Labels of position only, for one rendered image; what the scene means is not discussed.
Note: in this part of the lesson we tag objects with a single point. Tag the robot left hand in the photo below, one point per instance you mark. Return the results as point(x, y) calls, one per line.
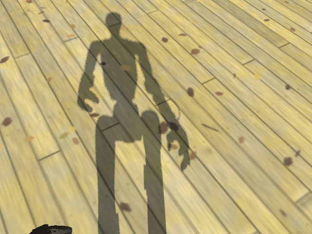
point(53, 229)

